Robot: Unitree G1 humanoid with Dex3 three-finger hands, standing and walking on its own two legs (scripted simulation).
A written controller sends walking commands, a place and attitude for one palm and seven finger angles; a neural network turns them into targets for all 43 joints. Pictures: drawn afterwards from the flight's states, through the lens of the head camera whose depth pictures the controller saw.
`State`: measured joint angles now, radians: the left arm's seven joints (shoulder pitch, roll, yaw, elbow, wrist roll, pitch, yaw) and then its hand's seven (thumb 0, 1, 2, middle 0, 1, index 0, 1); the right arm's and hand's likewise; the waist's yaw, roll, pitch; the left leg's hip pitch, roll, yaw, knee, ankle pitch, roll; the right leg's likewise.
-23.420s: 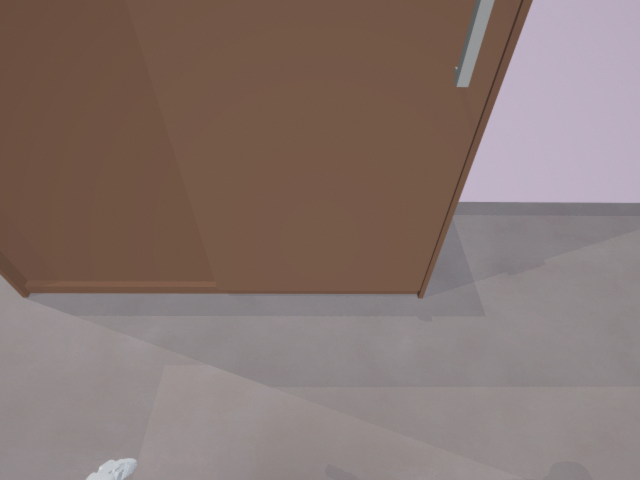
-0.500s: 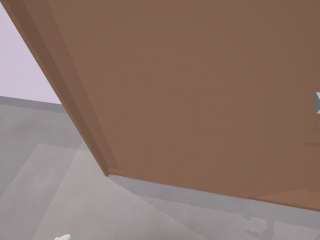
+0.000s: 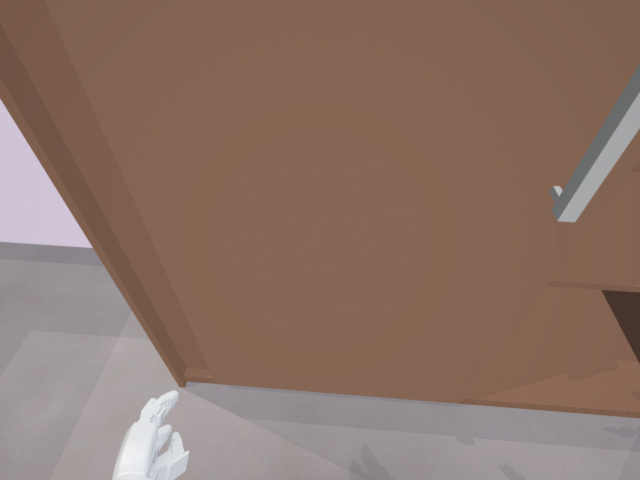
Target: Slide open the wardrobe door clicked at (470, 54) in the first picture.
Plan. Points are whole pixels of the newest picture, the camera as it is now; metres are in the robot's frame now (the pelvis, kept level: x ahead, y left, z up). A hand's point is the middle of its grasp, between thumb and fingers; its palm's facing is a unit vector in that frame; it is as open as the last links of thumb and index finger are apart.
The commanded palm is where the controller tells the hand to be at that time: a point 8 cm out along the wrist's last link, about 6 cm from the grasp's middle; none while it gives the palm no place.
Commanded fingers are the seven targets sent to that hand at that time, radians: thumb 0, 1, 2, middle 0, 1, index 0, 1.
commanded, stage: slip the hand off the handle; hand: right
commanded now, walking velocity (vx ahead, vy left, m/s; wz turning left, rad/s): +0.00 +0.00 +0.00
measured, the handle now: (610, 121) +0.46 -0.34 +0.24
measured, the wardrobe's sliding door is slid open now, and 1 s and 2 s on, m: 0.62 0.62 0.62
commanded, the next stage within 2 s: draw the hand back to the body in 0.10 s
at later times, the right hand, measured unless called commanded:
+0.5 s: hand out of the picture +0.27 -0.33 +0.22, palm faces +0.10 +0.99 -0.11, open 14.6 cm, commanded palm +0.22 -0.38 +0.22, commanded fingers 0.00 0.55 -0.20 0.25 1.15 0.25 1.15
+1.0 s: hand out of the picture +0.23 -0.30 +0.19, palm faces +0.54 +0.78 -0.32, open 12.9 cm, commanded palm +0.18 -0.32 +0.20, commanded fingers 0.00 -0.17 -0.55 0.22 0.73 0.22 0.73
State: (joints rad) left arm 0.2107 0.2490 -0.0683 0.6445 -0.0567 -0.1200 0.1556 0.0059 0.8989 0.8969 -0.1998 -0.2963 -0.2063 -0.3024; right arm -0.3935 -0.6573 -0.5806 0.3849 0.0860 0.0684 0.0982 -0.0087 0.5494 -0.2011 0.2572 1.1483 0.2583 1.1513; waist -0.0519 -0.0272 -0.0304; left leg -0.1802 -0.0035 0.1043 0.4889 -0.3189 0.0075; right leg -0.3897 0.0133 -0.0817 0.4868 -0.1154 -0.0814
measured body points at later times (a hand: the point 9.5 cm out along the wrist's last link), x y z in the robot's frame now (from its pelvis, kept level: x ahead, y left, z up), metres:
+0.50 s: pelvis +0.01 +0.01 +0.00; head -0.03 +0.02 +0.45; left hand +0.18 +0.25 -0.06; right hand +0.26 -0.38 +0.23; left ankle -0.04 +0.11 -0.73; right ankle +0.09 -0.06 -0.73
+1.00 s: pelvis +0.00 +0.01 +0.01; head -0.03 +0.02 +0.45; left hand +0.18 +0.23 -0.07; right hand +0.20 -0.34 +0.21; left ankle -0.04 +0.11 -0.73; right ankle +0.09 -0.06 -0.73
